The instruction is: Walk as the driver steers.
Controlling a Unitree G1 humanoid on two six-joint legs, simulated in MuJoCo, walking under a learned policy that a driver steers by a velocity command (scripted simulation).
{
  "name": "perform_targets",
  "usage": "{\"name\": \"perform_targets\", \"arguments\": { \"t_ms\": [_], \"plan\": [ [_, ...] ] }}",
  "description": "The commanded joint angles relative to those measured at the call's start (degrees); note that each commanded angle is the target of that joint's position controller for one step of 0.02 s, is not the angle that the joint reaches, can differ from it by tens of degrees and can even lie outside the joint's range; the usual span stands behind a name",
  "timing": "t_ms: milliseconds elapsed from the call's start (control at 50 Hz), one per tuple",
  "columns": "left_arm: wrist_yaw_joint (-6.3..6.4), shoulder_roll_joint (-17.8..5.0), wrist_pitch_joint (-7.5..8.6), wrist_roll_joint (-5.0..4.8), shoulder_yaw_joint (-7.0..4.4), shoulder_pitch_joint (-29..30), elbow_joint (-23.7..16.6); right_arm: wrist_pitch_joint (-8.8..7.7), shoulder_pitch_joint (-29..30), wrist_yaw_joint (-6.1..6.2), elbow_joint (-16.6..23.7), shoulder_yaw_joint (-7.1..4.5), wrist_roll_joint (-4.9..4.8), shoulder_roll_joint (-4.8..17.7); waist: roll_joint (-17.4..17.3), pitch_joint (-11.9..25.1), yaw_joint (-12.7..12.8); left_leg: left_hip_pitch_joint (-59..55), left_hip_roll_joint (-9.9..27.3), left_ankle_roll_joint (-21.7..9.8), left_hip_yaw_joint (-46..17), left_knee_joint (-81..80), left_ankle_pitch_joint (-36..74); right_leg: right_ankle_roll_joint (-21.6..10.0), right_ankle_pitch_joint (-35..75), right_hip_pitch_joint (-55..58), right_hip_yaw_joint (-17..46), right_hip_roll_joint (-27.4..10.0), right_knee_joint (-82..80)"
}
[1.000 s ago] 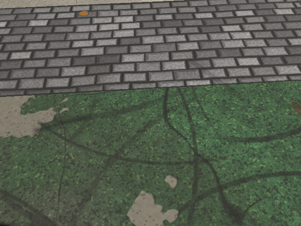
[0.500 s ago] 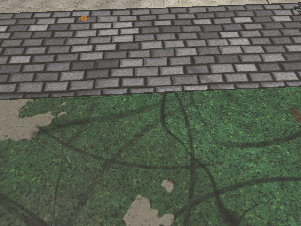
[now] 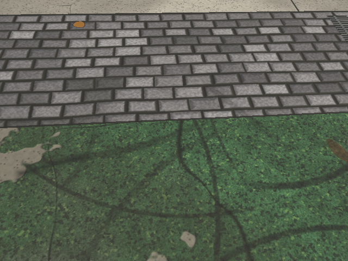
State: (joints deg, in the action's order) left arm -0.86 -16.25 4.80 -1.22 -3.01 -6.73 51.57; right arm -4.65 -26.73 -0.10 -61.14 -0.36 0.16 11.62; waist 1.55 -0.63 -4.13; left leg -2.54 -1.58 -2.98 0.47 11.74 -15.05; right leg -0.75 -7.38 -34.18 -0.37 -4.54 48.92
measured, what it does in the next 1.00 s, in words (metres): walks ahead, turning left: right foot, then left foot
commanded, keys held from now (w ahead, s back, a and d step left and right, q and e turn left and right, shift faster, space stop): w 0.14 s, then w+q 0.66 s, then no key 0.20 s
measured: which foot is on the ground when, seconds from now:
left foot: down 0.00-0.22, up 0.24-0.74, down 0.76-1.00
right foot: up 0.00-0.18, down 0.20-0.76, up 0.78-1.00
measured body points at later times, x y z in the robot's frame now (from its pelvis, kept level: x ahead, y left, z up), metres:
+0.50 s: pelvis +0.28 -0.05 +0.00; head +0.29 -0.05 +0.45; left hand +0.28 +0.22 -0.14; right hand +0.43 -0.32 -0.12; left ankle +0.36 +0.13 -0.67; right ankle +0.27 -0.14 -0.75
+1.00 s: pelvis +0.54 +0.06 +0.00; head +0.58 +0.10 +0.44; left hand +0.59 +0.38 -0.12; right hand +0.73 -0.16 -0.11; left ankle +0.54 +0.12 -0.75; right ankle +0.67 -0.08 -0.67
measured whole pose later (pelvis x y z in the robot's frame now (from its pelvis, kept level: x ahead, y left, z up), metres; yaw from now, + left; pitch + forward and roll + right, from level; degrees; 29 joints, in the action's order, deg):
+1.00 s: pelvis +0.54 +0.06 +0.00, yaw +23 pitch +1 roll +0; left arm 0.6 -17.6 5.0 0.1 -3.4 -5.1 47.2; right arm -3.4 -14.1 -0.8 -44.1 -3.7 0.2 14.7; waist 1.9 -4.4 -1.5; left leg 12.7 -5.5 -6.1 -0.3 19.8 -8.3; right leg 2.0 -15.0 -36.0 2.8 -6.0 57.6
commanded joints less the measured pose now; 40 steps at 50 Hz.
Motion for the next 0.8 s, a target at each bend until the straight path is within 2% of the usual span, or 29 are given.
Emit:
{"name": "perform_targets", "arguments": {
  "t_ms": [20,60,120,160,180,200,220,240,260,280,300,320,340,360,380,420,460,520,600,640,660,700,720,740,760,780,800],
  "plan": [
    [-0.63,0.2,0.91,-0.15,0.92,12.0,-6.8,0.01,-2.1,1.06,2.3,-1.71,0.0,10.3,-7.0,-6.7,-1.2,3.9,11.9,-6.8,-6.8,-6.6,17.4,1.3,6.7,-3.6,-2.5,1.6,-11.0],
    [-1.08,-0.4,0.91,-0.43,1.09,14.7,-7.9,-0.02,-3.5,1.2,1.9,-1.98,-0.43,10.7,-7.3,-8.1,-1.4,4.4,13.0,-7.2,-6.2,-7.5,17.0,0.8,9.0,-1.2,-2.8,2.3,-14.8],
    [-1.79,-2.1,1.22,-0.6,0.8,15.9,-9.2,0.24,-3.4,1.32,1.7,-2.59,-1.1,11.0,-7.3,-8.2,0.5,-0.5,15.6,-6.3,-5.5,-5.3,22.9,-1.5,8.3,0.1,-1.3,2.4,-18.6],
    [-1.81,-4.7,1.44,-0.4,-0.36,11.9,-8.7,0.73,-2.1,1.32,2.4,-3.15,-0.89,12.1,-8.3,-4.0,3.9,-3.1,16.4,-5.1,-5.1,1.4,40.4,-3.4,5.4,7.7,-2.0,4.6,-19.0],
    [-1.43,-6.6,1.4,-0.46,-1.48,5.3,-7.1,1.18,-1.1,1.24,2.9,-3.28,-0.62,12.3,-9.0,0.5,7.7,-2.5,15.4,-4.3,-4.5,9.2,50.2,-4.7,4.2,16.5,-2.7,6.2,-18.9],
    [-0.77,-9.0,1.17,-0.67,-2.87,-5.2,-4.1,1.57,0.0,1.12,3.8,-3.0,-0.2,11.8,-8.7,6.7,12.7,2.9,12.8,-2.7,-3.5,20.9,50.2,-6.4,4.6,30.5,-1.8,5.5,-19.3],
    [0.09,-13.3,0.81,0.3,-3.94,-15.8,-2.1,1.48,-0.8,1.01,5.6,-1.98,1.03,9.2,-1.3,15.9,15.1,16.9,8.6,-1.3,-2.2,39.2,29.0,-9.7,0.3,49.3,12.3,-7.0,-17.6],
    [-0.66,-14.4,0.72,1.04,-3.75,-17.5,-0.9,0.46,-9.2,0.49,5.3,0.14,-0.41,0.0,15.1,25.3,9.5,34.7,-1.6,1.2,-4.8,57.8,-16.6,-18.0,-15.5,62.6,40.4,-20.1,-27.6],
    [-0.77,-8.2,1.05,0.68,-2.2,-14.2,-1.4,-0.65,-3.6,0.53,5.4,-1.74,-2.25,7.8,8.3,17.4,11.2,39.3,1.1,0.2,-10.1,63.8,-16.8,-14.7,-20.4,54.7,40.7,-17.7,-33.3],
    [-0.63,-6.0,1.46,0.49,-1.51,-8.5,-2.0,-1.15,2.1,0.71,7.5,-2.89,-3.65,10.6,6.1,7.8,9.6,41.8,3.7,-0.5,-8.4,63.9,-11.0,-11.9,-16.8,45.1,30.5,-16.2,-34.8],
    [-0.76,-4.8,1.94,0.65,-1.17,-4.2,-2.4,-1.18,4.1,1.28,7.7,-2.93,-3.38,9.8,1.5,3.7,7.4,39.0,6.6,-0.5,-7.4,61.8,-5.7,-10.7,-8.8,36.4,23.2,-14.3,-36.4],
    [-0.97,-3.3,2.32,1.07,-0.92,-2.0,-2.2,-0.72,4.6,1.61,7.5,-3.39,-2.57,8.7,0.9,1.4,5.8,36.2,8.2,-0.2,-7.3,59.3,-2.7,-9.7,-3.5,30.4,16.8,-12.1,-38.0],
    [-1.05,-2.4,2.6,1.84,-0.73,-1.0,-1.6,0.1,2.8,1.52,7.2,-3.52,-2.43,7.2,2.8,1.2,3.9,32.5,9.7,-0.3,-7.8,57.9,-0.8,-8.8,-1.4,26.8,12.1,-10.4,-39.4],
    [-1.12,-1.7,2.74,1.95,-0.72,-0.8,-1.1,0.89,2.1,1.39,7.2,-3.59,-2.53,6.0,3.4,0.7,3.1,31.3,10.1,-0.3,-7.5,56.8,-0.4,-8.9,-0.5,24.9,9.3,-9.5,-40.7],
    [-1.03,-1.7,2.97,1.78,-0.76,-1.0,-0.5,1.64,2.4,1.38,7.6,-3.73,-2.51,5.4,3.3,-0.2,2.6,31.7,10.4,-0.2,-7.0,56.2,-0.3,-9.3,0.9,23.3,6.7,-9.2,-41.8],
    [-0.52,-3.3,3.28,1.84,-1.15,-1.5,0.4,2.61,5.7,1.53,9.8,-4.09,-2.09,5.7,2.8,-2.5,2.3,35.8,11.0,0.4,-7.1,53.9,2.8,-10.1,2.4,22.0,3.3,-9.5,-43.7],
    [0.3,-4.5,3.13,2.14,-1.47,-2.6,0.9,2.62,9.7,1.31,12.0,-4.33,-1.77,6.3,1.3,-4.0,2.9,40.4,11.1,1.2,-7.9,49.0,8.1,-10.4,3.9,23.3,0.7,-9.7,-44.6],
    [1.3,-6.2,2.57,2.19,-1.71,-4.0,0.9,1.7,14.7,0.0,14.1,-4.0,-1.53,5.8,0.1,-4.3,4.2,41.2,10.2,1.7,-5.5,38.3,16.5,-9.4,8.4,26.1,-4.7,-8.5,-44.3],
    [1.95,-7.9,1.28,1.27,-2.11,-9.3,1.9,1.3,23.9,-1.85,18.3,-2.91,-1.28,4.5,-1.8,-5.9,8.0,42.9,9.0,0.9,-0.4,28.7,18.5,-8.9,12.5,33.2,-8.7,-9.9,-42.6],
    [1.94,-8.6,0.18,0.75,-2.39,-11.4,2.4,1.35,26.5,-2.71,20.6,-2.78,-1.41,4.7,-1.4,-6.1,8.5,44.5,8.2,-0.1,1.2,26.2,15.1,-8.4,16.9,38.5,-9.8,-11.4,-39.6],
    [1.94,-9.1,-0.37,0.55,-2.56,-11.5,2.3,1.39,26.9,-3.14,21.6,-2.92,-1.53,5.2,-0.8,-5.7,8.0,43.8,7.3,-0.9,2.2,25.3,12.7,-7.9,21.6,40.4,-10.5,-11.9,-37.6],
    [2.21,-10.8,-1.28,0.41,-3.06,-10.0,1.4,1.72,24.5,-3.62,22.6,-3.92,-1.66,7.4,1.9,-2.3,5.3,37.2,3.5,-3.0,5.5,25.0,7.2,-6.5,40.6,42.4,-12.2,-12.2,-30.1],
    [2.42,-11.5,-1.83,0.39,-3.28,-9.2,0.8,1.93,19.8,-3.66,22.0,-4.94,-1.8,9.2,3.1,0.8,2.3,30.9,1.1,-4.4,6.9,25.2,4.6,-5.8,48.7,42.0,-12.9,-11.9,-22.7],
    [2.6,-11.6,-2.26,0.19,-3.24,-8.1,0.3,2.03,11.7,-3.31,20.4,-6.56,-1.99,12.0,2.8,5.1,-2.4,19.5,-1.3,-6.4,7.2,22.2,6.5,-4.3,49.6,38.3,-13.9,-10.4,-11.7],
    [2.7,-10.6,-1.99,0.7,-2.74,-8.2,-0.7,2.56,2.1,-2.08,18.1,-8.77,-2.05,16.4,-1.3,10.3,-6.6,2.1,1.1,-9.1,-0.1,19.6,7.0,-1.7,36.2,26.2,-13.9,-8.0,4.6],
    [1.47,-0.6,-0.35,2.69,0.2,-14.4,-3.7,2.48,2.5,-1.39,18.0,-9.83,-2.17,23.0,-17.1,14.7,0.7,-18.3,16.7,-19.7,-32.0,16.1,0.5,2.0,-20.2,-1.0,-10.3,3.8,26.0],
    [0.53,-4.6,2.51,0.44,-0.12,-9.4,-4.9,1.65,0.6,-1.59,20.0,-8.45,-1.19,19.1,-10.8,23.2,-2.4,-23.0,21.7,-23.3,-49.9,5.9,-6.3,1.1,-27.2,-8.4,4.3,6.9,33.4]
  ]
}}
